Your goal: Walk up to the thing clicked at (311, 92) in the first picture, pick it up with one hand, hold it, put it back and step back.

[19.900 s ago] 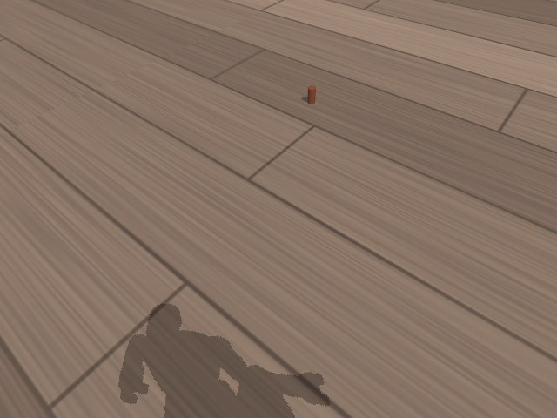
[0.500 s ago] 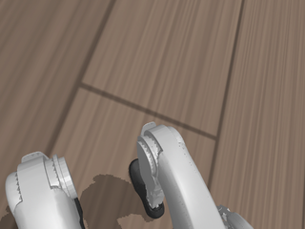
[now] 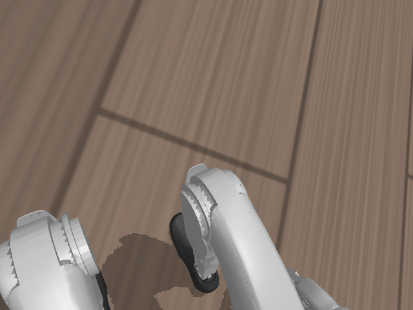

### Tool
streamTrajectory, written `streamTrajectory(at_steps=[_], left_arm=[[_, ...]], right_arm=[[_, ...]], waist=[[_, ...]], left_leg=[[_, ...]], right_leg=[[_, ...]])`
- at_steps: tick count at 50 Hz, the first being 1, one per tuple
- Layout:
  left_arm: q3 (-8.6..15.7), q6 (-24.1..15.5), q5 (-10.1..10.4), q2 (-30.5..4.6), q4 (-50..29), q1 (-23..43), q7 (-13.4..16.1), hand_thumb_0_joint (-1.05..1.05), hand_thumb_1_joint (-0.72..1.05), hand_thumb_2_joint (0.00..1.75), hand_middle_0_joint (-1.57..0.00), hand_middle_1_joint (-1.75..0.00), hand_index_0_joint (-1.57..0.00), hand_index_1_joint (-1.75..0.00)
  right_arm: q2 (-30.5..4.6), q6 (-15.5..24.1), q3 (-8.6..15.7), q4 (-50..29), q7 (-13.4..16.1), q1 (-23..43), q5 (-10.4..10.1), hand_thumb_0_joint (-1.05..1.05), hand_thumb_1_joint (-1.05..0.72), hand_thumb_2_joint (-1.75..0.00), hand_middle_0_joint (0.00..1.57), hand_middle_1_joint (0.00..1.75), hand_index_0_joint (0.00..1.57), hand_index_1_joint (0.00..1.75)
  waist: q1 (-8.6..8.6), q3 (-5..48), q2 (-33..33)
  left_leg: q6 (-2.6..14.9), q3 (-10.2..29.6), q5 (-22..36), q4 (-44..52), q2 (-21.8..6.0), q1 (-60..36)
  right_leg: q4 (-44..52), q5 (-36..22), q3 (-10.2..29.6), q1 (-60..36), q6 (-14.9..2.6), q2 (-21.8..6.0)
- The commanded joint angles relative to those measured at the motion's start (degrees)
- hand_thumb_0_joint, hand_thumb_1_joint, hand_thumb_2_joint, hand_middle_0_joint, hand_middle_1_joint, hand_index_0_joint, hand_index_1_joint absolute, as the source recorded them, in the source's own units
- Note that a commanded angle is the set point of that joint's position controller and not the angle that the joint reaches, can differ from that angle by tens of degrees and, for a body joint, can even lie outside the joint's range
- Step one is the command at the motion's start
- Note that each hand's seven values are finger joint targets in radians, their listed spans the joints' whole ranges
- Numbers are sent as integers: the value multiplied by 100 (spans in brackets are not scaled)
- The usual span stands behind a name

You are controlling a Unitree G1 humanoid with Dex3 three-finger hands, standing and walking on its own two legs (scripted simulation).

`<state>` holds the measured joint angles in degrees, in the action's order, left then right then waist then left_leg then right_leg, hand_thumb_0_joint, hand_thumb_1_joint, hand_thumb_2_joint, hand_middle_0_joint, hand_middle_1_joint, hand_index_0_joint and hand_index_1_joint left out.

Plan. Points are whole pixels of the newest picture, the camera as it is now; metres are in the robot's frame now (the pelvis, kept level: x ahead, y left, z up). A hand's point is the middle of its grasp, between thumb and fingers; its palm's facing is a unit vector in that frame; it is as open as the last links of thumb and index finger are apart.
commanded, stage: rest palm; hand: left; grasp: from above
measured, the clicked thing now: out of the picture +0.45 +0.34 -0.26
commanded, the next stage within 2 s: close in 0.02 s
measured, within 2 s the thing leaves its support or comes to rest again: leaves its support in 1.96 s
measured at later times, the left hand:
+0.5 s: hand out of the picture +0.44 +0.34 -0.24, palm faces -0.39 -0.13 -0.91, open 12.5 cm
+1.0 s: hand out of the picture +0.44 +0.34 -0.23, palm faces -0.44 -0.15 -0.88, open 10.2 cm
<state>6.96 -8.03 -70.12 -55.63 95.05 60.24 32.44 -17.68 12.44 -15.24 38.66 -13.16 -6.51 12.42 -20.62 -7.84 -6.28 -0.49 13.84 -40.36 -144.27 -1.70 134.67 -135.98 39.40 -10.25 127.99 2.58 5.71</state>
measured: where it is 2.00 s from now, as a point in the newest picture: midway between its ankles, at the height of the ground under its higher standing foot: (152, 288)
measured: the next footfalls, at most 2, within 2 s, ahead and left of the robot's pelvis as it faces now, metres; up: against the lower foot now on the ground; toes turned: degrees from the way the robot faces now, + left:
none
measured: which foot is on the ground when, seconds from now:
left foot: down 0.00-1.00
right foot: down 0.00-1.00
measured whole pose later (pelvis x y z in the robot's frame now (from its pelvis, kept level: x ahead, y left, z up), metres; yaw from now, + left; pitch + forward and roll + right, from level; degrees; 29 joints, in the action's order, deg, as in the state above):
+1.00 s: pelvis -0.01 +0.00 +0.00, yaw -1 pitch +27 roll -13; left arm 6.1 -12.7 -70.5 -58.2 95.9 58.7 31.1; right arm -18.9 11.7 -16.9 38.3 -12.5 -6.8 12.7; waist -20.4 -9.2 -7.5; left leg -0.6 14.9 -39.9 -144.8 -1.8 133.7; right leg -135.7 38.3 -11.1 127.0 2.6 6.1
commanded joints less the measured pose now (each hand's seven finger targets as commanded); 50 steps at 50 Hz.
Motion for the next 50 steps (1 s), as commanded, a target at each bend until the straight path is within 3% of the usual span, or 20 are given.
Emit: streamTrajectory(at_steps=[1, 2, 6, 9, 10, 12, 13, 14, 20, 24, 26, 31, 32, 34, 35, 38, 39, 43, 46, 50], left_arm=[[120, -55, 287, -1364, -589, 1093, -19, 0, -48, 102, -10, -107, -10, -107], [-41, -104, 312, -1179, -570, 1113, -73, 0, -48, 101, -9, -107, -9, -107], [182, -329, 323, -1588, -587, 1109, -153, 0, -47, 102, -9, -107, -9, -107], [76, -533, 167, -1502, -535, 1210, -133, 0, -40, 91, -12, -106, -14, -103], [-71, -603, 124, -1364, -623, 1227, -119, 0, -38, 88, -13, -104, -16, -101], [135, -700, 3, -1738, -666, 1176, 16, 0, -36, 88, -14, -105, -17, -102], [-81, -734, -45, -1456, -741, 1281, 43, 0, -35, 86, -14, -103, -17, -100], [61, -733, -125, -1643, -730, 1292, 124, 0, -34, 87, -14, -104, -18, -101], [-103, -559, -332, -1481, -471, 1452, 491, 0, -24, 88, -22, -102, -25, -98], [-138, -341, -279, -1364, -310, 1452, 608, 0, -14, 84, -29, -99, -32, -95], [-320, -210, -232, -1192, -195, 1480, 547, 0, -14, 77, -28, -97, -32, -92], [-221, -85, 17, -1268, -167, 1331, 408, 0, -7, 74, -34, -94, -38, -90], [-10, -82, 56, -1499, -176, 1244, 403, 0, -6, 73, -35, -93, -40, -89], [83, -106, 102, -1497, -346, 1233, 308, 0, -4, 71, -36, -93, -40, -88], [-16, -120, 125, -1391, -354, 1241, 247, 0, -4, 71, -36, -93, -41, -88], [17, -199, 173, -1380, -532, 1349, 130, 0, -1, 67, -38, -91, -43, -86], [16, -240, 206, -1429, -514, 1318, 93, 0, -1, 68, -39, -90, -43, -85], [29, -402, 90, -1592, -652, 1293, 36, 0, 3, 70, -42, -90, -47, -85], [-81, -496, 37, -1477, -551, 1191, 32, 0, 8, 72, -46, -91, -50, -86], [1, -593, 8, -1550, -537, 1218, 131, 0, 14, 69, -51, -87, -55, -82]], right_arm=[[-1785, -105, 525, 120, 83, -1221, -43, 0, -90, -90, 20, 30, 20, 30], [-1764, -105, 497, 56, 87, -1182, -42, 0, -90, -90, 20, 30, 20, 30], [-1816, -211, 438, 103, 126, -1273, -48, 0, -90, -90, 20, 30, 20, 30], [-1862, -238, 393, 26, 142, -1206, -39, 0, -89, -90, 20, 30, 20, 30], [-1873, -227, 417, -40, 154, -1095, -37, 0, -89, -90, 20, 30, 20, 30], [-1884, -246, 393, -6, 199, -1034, -33, 0, -89, -90, 20, 30, 20, 30], [-1865, -208, 365, -80, 184, -1008, -9, 0, -89, -90, 20, 30, 20, 30], [-1898, -209, 378, -1, 190, -1031, 2, 0, -89, -90, 20, 30, 20, 30], [-1925, -91, 366, 2, 170, -931, 46, 0, -89, -90, 20, 30, 20, 30], [-1970, -35, 379, 36, 130, -918, 82, 0, -89, -90, 20, 30, 20, 30], [-1953, 21, 380, 22, 89, -927, 61, 0, -89, -90, 20, 30, 20, 30], [-1972, 94, 400, -42, 76, -951, 8, 0, -89, -90, 20, 30, 20, 30], [-1999, 68, 403, 49, 79, -1099, 36, 0, -89, -90, 20, 30, 20, 30], [-1939, 94, 411, 70, 54, -1144, 11, 0, -89, -90, 20, 30, 20, 30], [-1918, 93, 409, 19, 48, -1096, 11, 0, -90, -90, 20, 30, 20, 30], [-1927, 41, 407, -34, 60, -1143, -11, 0, -89, -90, 20, 30, 20, 30], [-1898, 36, 407, 2, 72, -1061, -24, 0, -89, -90, 20, 30, 20, 30], [-1854, -48, 362, 51, 101, -1083, -15, 0, -89, -90, 20, 30, 20, 30], [-1873, -88, 325, 33, 109, -1129, 15, 0, -89, -90, 20, 30, 20, 30], [-1925, -119, 350, 42, 140, -1088, 34, 0, -89, -90, 20, 30, 20, 30]], waist=[[-79, 4049, 2610], [-129, 3951, 2557], [-122, 3803, 2346], [-231, 3520, 2339], [-214, 3501, 2429], [-103, 3541, 2592], [-160, 3543, 2713], [-155, 3603, 2768], [-224, 3374, 2949], [-221, 3455, 3072], [-305, 3306, 3055], [-240, 3324, 2755], [-234, 3437, 2658], [-178, 3568, 2770], [-209, 3551, 2843], [-287, 3565, 2675], [-233, 3536, 2716], [-183, 3603, 2760], [-267, 3453, 2601], [-189, 3546, 2750]], left_leg=[[209, -594, 1496, 1277, -170, -2721], [226, -590, 1431, 1258, -159, -2611], [241, -525, 1246, 1282, -168, -2444], [207, -465, 1029, 1307, -158, -2529], [181, -448, 890, 1376, -153, -2602], [166, -455, 828, 1379, -169, -2707], [132, -461, 912, 1402, -164, -2838], [124, -446, 984, 1404, -180, -2939], [76, -412, 888, 1435, -204, -2909], [24, -351, 1032, 1554, -217, -3096], [50, -401, 1048, 1453, -209, -2987], [118, -442, 985, 1419, -202, -2783], [139, -466, 1072, 1380, -202, -2723], [104, -415, 1237, 1412, -192, -2879], [113, -448, 1248, 1390, -191, -2877], [138, -416, 1193, 1383, -185, -2810], [134, -424, 1069, 1374, -194, -2787], [135, -463, 1095, 1337, -189, -2756], [163, -482, 1092, 1271, -184, -2665], [113, -416, 1141, 1386, -200, -2843]], right_leg=[[1355, -1921, -405, -2475, -336, 166], [1384, -1886, -394, -2479, -322, 160], [1406, -1676, -432, -2534, -315, 169], [1352, -1414, -508, -2185, -366, 170], [1334, -1263, -534, -2083, -388, 181], [1319, -1214, -533, -2057, -394, 191], [1267, -1277, -548, -2047, -399, 186], [1236, -1361, -581, -2012, -398, 195], [1165, -1291, -637, -1621, -406, 179], [1136, -1427, -682, -1614, -409, 179], [1122, -1468, -632, -1563, -404, 182], [1269, -1436, -574, -1794, -380, 192], [1312, -1518, -557, -2033, -358, 204], [1194, -1570, -580, -1967, -379, 156], [1204, -1600, -551, -2012, -385, 172], [1262, -1566, -573, -2059, -369, 159], [1273, -1444, -555, -1964, -379, 160], [1285, -1475, -526, -2129, -385, 185], [1322, -1516, -524, -2150, -352, 188], [1271, -1499, -601, -2093, -384, 199]])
